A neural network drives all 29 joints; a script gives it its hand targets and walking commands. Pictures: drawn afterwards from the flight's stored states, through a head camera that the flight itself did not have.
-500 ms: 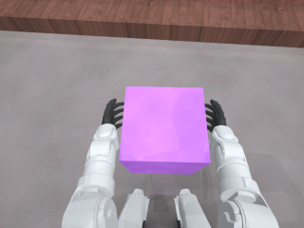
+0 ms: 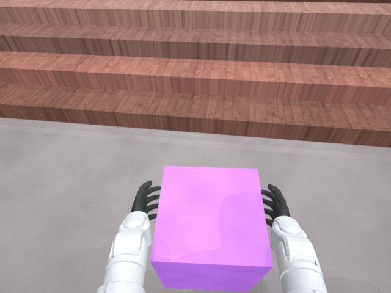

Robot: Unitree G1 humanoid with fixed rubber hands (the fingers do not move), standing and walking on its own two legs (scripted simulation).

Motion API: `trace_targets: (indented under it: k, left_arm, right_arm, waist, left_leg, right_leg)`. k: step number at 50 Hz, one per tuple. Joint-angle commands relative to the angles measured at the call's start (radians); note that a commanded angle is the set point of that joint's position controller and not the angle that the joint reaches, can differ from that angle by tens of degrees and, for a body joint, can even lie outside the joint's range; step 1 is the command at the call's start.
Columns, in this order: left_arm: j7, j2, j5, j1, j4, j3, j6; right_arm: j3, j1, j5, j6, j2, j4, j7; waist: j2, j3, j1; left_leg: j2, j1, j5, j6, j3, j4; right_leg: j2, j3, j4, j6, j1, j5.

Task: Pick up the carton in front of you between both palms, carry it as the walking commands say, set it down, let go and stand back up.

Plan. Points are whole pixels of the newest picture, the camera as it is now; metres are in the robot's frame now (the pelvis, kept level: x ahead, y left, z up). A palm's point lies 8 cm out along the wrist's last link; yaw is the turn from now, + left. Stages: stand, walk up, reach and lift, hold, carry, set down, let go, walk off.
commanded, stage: reach and lift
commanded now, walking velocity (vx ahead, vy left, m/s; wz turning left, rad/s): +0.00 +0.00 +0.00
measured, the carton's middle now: (208, 232) +0.29 +0.00 -0.07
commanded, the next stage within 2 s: hold in 1.14 s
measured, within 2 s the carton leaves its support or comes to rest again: neither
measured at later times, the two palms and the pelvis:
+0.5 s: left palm (134, 213) +0.27 +0.15 +0.04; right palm (286, 217) +0.27 -0.15 +0.04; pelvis -0.02 +0.00 +0.01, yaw +0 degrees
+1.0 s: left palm (135, 207) +0.28 +0.15 +0.05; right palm (288, 213) +0.28 -0.15 +0.05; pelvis -0.01 +0.00 +0.02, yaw +0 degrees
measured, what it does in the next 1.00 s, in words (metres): stands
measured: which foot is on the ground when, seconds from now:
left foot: down 0.00-1.00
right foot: down 0.00-1.00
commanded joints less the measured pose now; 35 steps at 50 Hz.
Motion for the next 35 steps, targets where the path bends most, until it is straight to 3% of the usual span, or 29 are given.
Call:
trace_targets:
  k: [1, 2, 4, 5, 6, 7, 9, 11, 12, 13, 15, 16, 17, 18, 19, 20, 22, 23, 26, 27, 28, 30, 31, 32, 34, 35]
  left_arm:
    - [-0.259, -1.008, -0.176, -0.465, -0.088, -0.645, 0.041]
    - [-0.261, -0.972, -0.169, -0.402, -0.070, -0.620, 0.071]
    - [-0.269, -0.966, -0.160, -0.399, -0.067, -0.590, 0.105]
    - [-0.267, -0.956, -0.150, -0.410, -0.100, -0.611, 0.118]
    - [-0.271, -0.949, -0.142, -0.397, -0.055, -0.565, 0.134]
    - [-0.279, -0.947, -0.157, -0.448, -0.119, -0.586, 0.134]
    - [-0.283, -0.963, -0.156, -0.465, -0.107, -0.579, 0.154]
    - [-0.291, -0.946, -0.126, -0.469, -0.066, -0.522, 0.165]
    - [-0.295, -0.951, -0.136, -0.527, -0.054, -0.512, 0.158]
    - [-0.296, -0.956, -0.121, -0.538, -0.054, -0.508, 0.163]
    - [-0.302, -0.969, -0.129, -0.561, -0.038, -0.494, 0.147]
    - [-0.302, -0.997, -0.128, -0.588, -0.040, -0.508, 0.140]
    - [-0.304, -0.982, -0.117, -0.582, -0.017, -0.489, 0.145]
    - [-0.304, -0.985, -0.124, -0.625, -0.041, -0.506, 0.141]
    - [-0.306, -0.980, -0.129, -0.612, -0.024, -0.500, 0.144]
    - [-0.307, -0.992, -0.124, -0.617, -0.028, -0.505, 0.144]
    - [-0.308, -0.990, -0.127, -0.651, -0.035, -0.516, 0.147]
    - [-0.304, -0.975, -0.127, -0.646, -0.056, -0.521, 0.154]
    - [-0.296, -0.971, -0.119, -0.604, -0.037, -0.504, 0.162]
    - [-0.298, -0.981, -0.127, -0.618, -0.033, -0.511, 0.160]
    - [-0.298, -0.960, -0.114, -0.643, -0.060, -0.505, 0.162]
    - [-0.295, -0.973, -0.113, -0.590, -0.045, -0.493, 0.168]
    - [-0.297, -0.972, -0.121, -0.615, -0.046, -0.500, 0.167]
    - [-0.301, -0.956, -0.114, -0.609, -0.062, -0.489, 0.168]
    - [-0.304, -0.968, -0.121, -0.635, -0.070, -0.505, 0.168]
    - [-0.304, -0.961, -0.120, -0.581, -0.049, -0.497, 0.174]
  right_arm:
    - [0.652, -0.450, 0.172, 0.050, 0.993, -0.081, 0.257]
    - [0.626, -0.387, 0.162, 0.080, 0.992, -0.055, 0.260]
    - [0.597, -0.373, 0.143, 0.114, 0.961, -0.063, 0.264]
    - [0.601, -0.392, 0.160, 0.127, 0.985, -0.069, 0.265]
    - [0.567, -0.386, 0.142, 0.144, 0.966, -0.057, 0.266]
    - [0.606, -0.437, 0.159, 0.147, 0.994, -0.112, 0.276]
    - [0.585, -0.446, 0.154, 0.160, 0.992, -0.101, 0.277]
    - [0.531, -0.470, 0.136, 0.175, 0.965, -0.072, 0.286]
    - [0.517, -0.484, 0.121, 0.182, 0.974, -0.022, 0.285]
    - [0.522, -0.497, 0.129, 0.178, 0.977, -0.039, 0.289]
    - [0.526, -0.551, 0.127, 0.164, 0.984, -0.042, 0.296]
    - [0.530, -0.596, 0.126, 0.155, 0.991, -0.056, 0.293]
    - [0.524, -0.602, 0.129, 0.154, 1.000, -0.067, 0.297]
    - [0.525, -0.615, 0.137, 0.158, 1.001, -0.043, 0.296]
    - [0.522, -0.595, 0.135, 0.161, 0.995, -0.036, 0.292]
    - [0.527, -0.636, 0.128, 0.161, 1.011, -0.059, 0.291]
    - [0.533, -0.649, 0.139, 0.163, 1.014, -0.048, 0.294]
    - [0.525, -0.603, 0.125, 0.171, 1.010, -0.039, 0.290]
    - [0.503, -0.600, 0.124, 0.175, 0.979, -0.029, 0.296]
    - [0.502, -0.591, 0.113, 0.175, 0.981, -0.028, 0.292]
    - [0.498, -0.597, 0.114, 0.179, 0.997, -0.030, 0.288]
    - [0.521, -0.612, 0.125, 0.179, 0.988, -0.064, 0.288]
    - [0.508, -0.599, 0.111, 0.187, 0.984, -0.045, 0.288]
    - [0.514, -0.604, 0.119, 0.184, 0.984, -0.063, 0.294]
    - [0.528, -0.615, 0.121, 0.182, 0.992, -0.071, 0.293]
    - [0.526, -0.626, 0.138, 0.185, 0.992, -0.093, 0.293]
  waist:
    - [0.020, -0.271, 0.002]
    - [-0.012, -0.224, -0.007]
    - [-0.005, -0.146, -0.017]
    - [0.023, -0.092, 0.006]
    - [-0.019, -0.069, -0.018]
    - [0.002, -0.072, 0.013]
    - [0.007, -0.085, -0.002]
    - [0.010, 0.001, -0.001]
    - [-0.020, 0.009, -0.009]
    - [0.028, -0.022, 0.003]
    - [-0.028, -0.051, -0.002]
    - [-0.015, -0.076, -0.001]
    - [-0.042, -0.067, -0.004]
    - [0.003, -0.104, 0.004]
    - [-0.029, -0.065, 0.007]
    - [-0.017, -0.082, -0.008]
    - [-0.004, -0.096, 0.012]
    - [-0.003, -0.080, -0.012]
    - [0.021, -0.072, 0.002]
    - [-0.003, -0.079, -0.019]
    - [0.022, -0.059, -0.011]
    - [0.005, -0.069, 0.009]
    - [-0.019, -0.065, -0.013]
    - [-0.024, -0.065, 0.011]
    - [-0.002, -0.070, -0.004]
    - [-0.031, -0.082, 0.012]
  left_leg:
    - [-0.040, 0.207, 0.423, -0.004, 0.051, -0.121]
    - [-0.036, 0.232, 0.388, -0.003, 0.051, -0.146]
    - [-0.035, 0.260, 0.338, -0.005, 0.051, -0.181]
    - [-0.036, 0.259, 0.303, -0.002, 0.057, -0.191]
    - [-0.032, 0.258, 0.276, -0.001, 0.055, -0.207]
    - [-0.036, 0.245, 0.250, 0.002, 0.061, -0.208]
    - [-0.036, 0.258, 0.222, 0.004, 0.066, -0.207]
    - [-0.031, 0.234, 0.125, 0.008, 0.067, -0.224]
    - [-0.027, 0.233, 0.089, 0.015, 0.067, -0.221]
    - [-0.030, 0.259, 0.093, 0.007, 0.077, -0.220]
    - [-0.027, 0.241, 0.119, 0.015, 0.064, -0.205]
    - [-0.030, 0.241, 0.120, 0.017, 0.066, -0.191]
    - [-0.029, 0.248, 0.126, 0.018, 0.068, -0.196]
    - [-0.023, 0.272, 0.137, 0.016, 0.064, -0.196]
    - [-0.029, 0.228, 0.098, 0.017, 0.077, -0.186]
    - [-0.024, 0.260, 0.088, 0.018, 0.072, -0.192]
    - [-0.027, 0.253, 0.101, 0.015, 0.073, -0.201]
    - [-0.029, 0.262, 0.111, 0.013, 0.081, -0.195]
    - [-0.031, 0.269, 0.134, 0.005, 0.076, -0.219]
    - [-0.027, 0.284, 0.129, 0.009, 0.071, -0.219]
    - [-0.030, 0.288, 0.140, 0.005, 0.079, -0.215]
    - [-0.031, 0.282, 0.128, 0.013, 0.076, -0.224]
    - [-0.029, 0.276, 0.125, 0.009, 0.074, -0.224]
    - [-0.035, 0.287, 0.131, 0.011, 0.078, -0.228]
    - [-0.045, 0.295, 0.155, 0.003, 0.086, -0.218]
    - [-0.033, 0.318, 0.168, 0.017, 0.075, -0.233]
  right_leg:
    - [0.036, -0.048, -0.107, 0.011, 0.315, 0.463]
    - [0.037, -0.050, -0.134, 0.012, 0.321, 0.421]
    - [0.039, -0.056, -0.176, 0.004, 0.298, 0.339]
    - [0.034, -0.057, -0.185, 0.005, 0.287, 0.306]
    - [0.038, -0.059, -0.203, 0.005, 0.305, 0.276]
    - [0.039, -0.070, -0.198, 0.006, 0.327, 0.261]
    - [0.029, -0.061, -0.204, 0.004, 0.352, 0.240]
    - [0.033, -0.068, -0.208, -0.003, 0.299, 0.140]
    - [0.033, -0.070, -0.213, 0.000, 0.282, 0.117]
    - [0.027, -0.073, -0.208, -0.002, 0.303, 0.116]
    - [0.031, -0.076, -0.192, -0.001, 0.311, 0.140]
    - [0.025, -0.071, -0.192, 0.000, 0.320, 0.134]
    - [0.030, -0.071, -0.190, 0.004, 0.306, 0.140]
    - [0.030, -0.078, -0.180, -0.003, 0.308, 0.141]
    - [0.025, -0.071, -0.187, -0.004, 0.336, 0.117]
    - [0.031, -0.080, -0.185, 0.002, 0.317, 0.104]
    - [0.031, -0.078, -0.191, -0.001, 0.337, 0.121]
    - [0.022, -0.074, -0.195, 0.002, 0.324, 0.133]
    - [0.034, -0.084, -0.199, -0.001, 0.343, 0.150]
    - [0.034, -0.084, -0.204, -0.003, 0.340, 0.147]
    - [0.029, -0.078, -0.204, -0.001, 0.327, 0.161]
    - [0.031, -0.079, -0.206, 0.004, 0.355, 0.145]
    - [0.031, -0.076, -0.208, 0.005, 0.368, 0.153]
    - [0.034, -0.086, -0.219, 0.008, 0.352, 0.142]
    - [0.024, -0.074, -0.228, 0.007, 0.356, 0.166]
    - [0.037, -0.083, -0.215, 0.014, 0.352, 0.174]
